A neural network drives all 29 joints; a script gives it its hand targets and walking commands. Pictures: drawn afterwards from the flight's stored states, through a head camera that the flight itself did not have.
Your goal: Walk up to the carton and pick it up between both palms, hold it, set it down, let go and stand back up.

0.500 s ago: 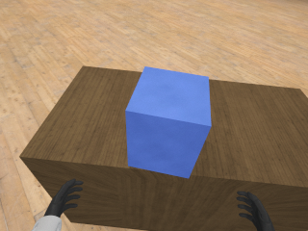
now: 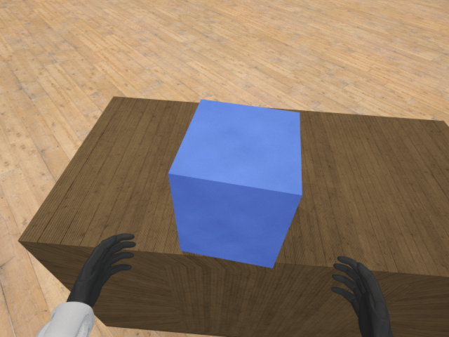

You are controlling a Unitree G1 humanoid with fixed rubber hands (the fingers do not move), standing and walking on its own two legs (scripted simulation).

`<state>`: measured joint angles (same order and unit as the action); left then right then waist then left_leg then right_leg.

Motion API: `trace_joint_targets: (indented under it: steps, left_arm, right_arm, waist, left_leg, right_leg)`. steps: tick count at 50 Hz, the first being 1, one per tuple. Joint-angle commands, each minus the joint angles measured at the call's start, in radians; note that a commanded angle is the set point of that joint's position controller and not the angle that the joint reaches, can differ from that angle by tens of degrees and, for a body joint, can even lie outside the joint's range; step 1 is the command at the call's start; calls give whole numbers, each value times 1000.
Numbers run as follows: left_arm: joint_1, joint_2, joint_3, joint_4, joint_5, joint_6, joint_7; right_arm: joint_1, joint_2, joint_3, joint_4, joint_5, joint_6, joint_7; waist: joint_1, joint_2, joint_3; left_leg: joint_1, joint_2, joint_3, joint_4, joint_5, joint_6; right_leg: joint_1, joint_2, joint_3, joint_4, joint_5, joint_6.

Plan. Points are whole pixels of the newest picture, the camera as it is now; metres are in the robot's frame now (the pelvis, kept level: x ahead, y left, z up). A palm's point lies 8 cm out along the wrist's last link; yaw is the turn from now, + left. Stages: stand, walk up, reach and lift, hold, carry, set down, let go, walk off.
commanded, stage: reach and lift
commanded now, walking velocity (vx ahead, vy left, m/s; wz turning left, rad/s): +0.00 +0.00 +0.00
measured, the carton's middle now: (237, 184) +0.41 +0.00 +0.05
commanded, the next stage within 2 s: none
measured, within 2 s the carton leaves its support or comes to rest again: neither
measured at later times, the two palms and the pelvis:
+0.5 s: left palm (107, 235) +0.26 +0.21 +0.09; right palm (361, 265) +0.23 -0.18 +0.08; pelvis +0.01 +0.00 +0.00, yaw +0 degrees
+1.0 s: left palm (110, 185) +0.32 +0.21 +0.14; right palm (359, 206) +0.29 -0.17 +0.15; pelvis -0.01 +0.00 +0.00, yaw +0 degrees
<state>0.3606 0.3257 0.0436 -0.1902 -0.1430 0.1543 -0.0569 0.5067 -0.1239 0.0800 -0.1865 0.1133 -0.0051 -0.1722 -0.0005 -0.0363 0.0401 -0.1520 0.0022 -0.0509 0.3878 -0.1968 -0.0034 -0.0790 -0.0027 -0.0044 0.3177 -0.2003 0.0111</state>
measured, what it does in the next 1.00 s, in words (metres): stands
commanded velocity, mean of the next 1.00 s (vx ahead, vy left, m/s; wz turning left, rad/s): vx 0.00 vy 0.00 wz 0.00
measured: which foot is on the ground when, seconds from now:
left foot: down 0.00-1.00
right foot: down 0.00-1.00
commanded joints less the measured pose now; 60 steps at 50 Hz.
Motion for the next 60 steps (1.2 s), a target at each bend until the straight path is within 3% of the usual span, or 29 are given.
trace_joint_targets:
  steps: [1, 3, 5, 9, 16, 20, 22, 26, 27, 31, 32, 33, 35, 38, 39, 40, 43, 47, 49, 51, 52, 54, 57, 59, 60]
  left_arm:
    - [-63, 108, 7, -202, -117, -66, -15]
    - [-82, 96, -12, -177, -126, -60, -19]
    - [-169, 121, -14, -151, -126, -38, -18]
    - [-239, 110, -12, -152, -131, 25, -5]
    - [-366, 91, 49, -167, -111, 173, -12]
    - [-351, 78, 103, -229, -89, 225, -9]
    - [-365, 59, 98, -244, -85, 243, -14]
    - [-451, 89, 125, -255, -83, 273, -11]
    - [-479, 85, 124, -232, -96, 284, -13]
    - [-559, 103, 137, -219, -82, 327, -13]
    - [-616, 106, 138, -157, -80, 342, -16]
    - [-620, 106, 149, -164, -70, 353, -12]
    - [-671, 109, 150, -102, -67, 387, -20]
    - [-725, 108, 155, -78, -66, 413, -23]
    - [-779, 115, 150, -48, -71, 419, -27]
    - [-823, 120, 156, -8, -59, 425, -25]
    - [-924, 133, 150, -27, -61, 431, -18]
    - [-1032, 169, 156, 51, -46, 439, -17]
    - [-1055, 152, 141, 90, -48, 442, -22]
    - [-1097, 163, 149, 117, -39, 458, -22]
    - [-1038, 145, 136, 87, -42, 461, -24]
    - [-1131, 170, 152, 171, -37, 474, -31]
    - [-1140, 168, 146, 154, -37, 482, -29]
    - [-1197, 172, 158, 177, -19, 496, -26]
    - [-1194, 180, 157, 171, -25, 498, -30]
  right_arm:
    - [-5, 62, 3, -288, 94, -57, -18]
    - [-18, 69, -2, -296, 83, -48, -21]
    - [-102, 44, -8, -296, 84, -12, -20]
    - [-168, 32, -41, -317, 94, 56, -16]
    - [-290, -15, -86, -309, 97, 168, -48]
    - [-301, -39, -74, -329, 127, 195, -62]
    - [-305, -48, -77, -295, 136, 211, -62]
    - [-419, -80, -90, -315, 142, 223, -66]
    - [-451, -79, -83, -306, 138, 234, -69]
    - [-511, -93, -108, -276, 147, 285, -77]
    - [-560, -92, -114, -221, 148, 303, -78]
    - [-573, -87, -110, -223, 150, 314, -79]
    - [-617, -94, -124, -164, 144, 356, -89]
    - [-676, -94, -132, -164, 157, 388, -94]
    - [-728, -92, -152, -125, 149, 404, -96]
    - [-750, -93, -158, -93, 148, 417, -96]
    - [-846, -97, -167, -87, 156, 436, -95]
    - [-939, -108, -167, 18, 163, 474, -93]
    - [-957, -108, -179, 70, 157, 484, -97]
    - [-1008, -116, -174, 96, 175, 488, -101]
    - [-968, -111, -164, 65, 182, 483, -106]
    - [-1075, -126, -168, 86, 174, 485, -112]
    - [-1076, -130, -162, 93, 186, 486, -119]
    - [-1136, -143, -173, 136, 184, 487, -122]
    - [-1133, -141, -166, 136, 195, 490, -124]
  waist:
    - [39, 110, -75]
    - [27, 92, -47]
    - [38, 115, -48]
    - [25, 122, -38]
    - [6, 98, -97]
    - [27, 107, -149]
    - [8, 112, -149]
    - [19, 112, -186]
    - [12, 91, -180]
    - [-2, 104, -168]
    - [-16, 107, -158]
    - [6, 95, -154]
    - [-15, 85, -126]
    - [-4, 75, -132]
    - [-22, 75, -135]
    - [-21, 84, -108]
    - [-38, 87, -157]
    - [-38, 85, -192]
    - [-61, 74, -189]
    - [-73, 86, -217]
    - [-72, 79, -250]
    - [-77, 73, -260]
    - [-96, 75, -309]
    - [-100, 95, -309]
    - [-105, 77, -317]
  left_leg:
    - [162, 6, 94, -60, 248, -36]
    - [137, 12, 91, -70, 217, -30]
    - [110, 14, 94, -93, 108, -24]
    - [84, 22, 99, -133, 16, -19]
    - [137, 6, 125, -118, 116, -25]
    - [184, -6, 126, -89, 275, -34]
    - [214, -5, 118, -72, 350, -50]
    - [200, -12, 116, -71, 353, -47]
    - [182, -14, 118, -73, 333, -40]
    - [178, -8, 118, -89, 298, -43]
    - [162, -11, 119, -93, 238, -36]
    - [153, -9, 118, -102, 222, -31]
    - [132, -7, 112, -110, 170, -25]
    - [128, -9, 108, -118, 141, -21]
    - [116, -9, 109, -124, 105, -18]
    - [103, -8, 106, -133, 62, -17]
    - [87, -7, 100, -132, 61, -14]
    - [71, -3, 91, -134, 42, -10]
    - [77, -5, 85, -129, 42, -14]
    - [80, -6, 84, -116, 89, -17]
    - [120, -8, 81, -104, 160, -19]
    - [98, -13, 82, -103, 137, -15]
    - [126, -17, 78, -81, 231, -21]
    - [120, -16, 72, -75, 232, -29]
    - [126, -19, 73, -72, 254, -30]
  right_leg:
    - [-57, 13, 35, -83, 108, -24]
    - [-62, 16, 33, -87, 76, -31]
    - [-74, 5, 42, -94, -19, -40]
    - [-61, 5, 40, -97, -80, -48]
    - [-11, 8, 33, -87, 61, -19]
    - [38, 10, 37, -66, 216, 4]
    - [40, 21, 31, -61, 272, 3]
    - [63, 16, 35, -48, 309, 13]
    - [68, 14, 37, -45, 318, 17]
    - [72, 14, 32, -45, 279, 14]
    - [50, 9, 39, -50, 234, 13]
    - [60, 6, 33, -52, 217, 15]
    - [55, 2, 41, -54, 193, 12]
    - [54, 2, 39, -57, 162, 12]
    - [50, 0, 37, -61, 135, 12]
    - [35, -3, 37, -66, 90, 10]
    - [56, -6, 42, -52, 109, 10]
    - [63, -11, 43, -38, 116, 6]
    - [53, -6, 36, -48, 120, 6]
    - [73, -3, 36, -42, 170, 6]
    - [97, 1, 30, -37, 242, 9]
    - [91, -2, 32, -35, 242, 15]
    - [121, 7, 28, -22, 355, 20]
    - [103, 12, 22, -19, 339, 17]
    - [124, 14, 21, -18, 377, 22]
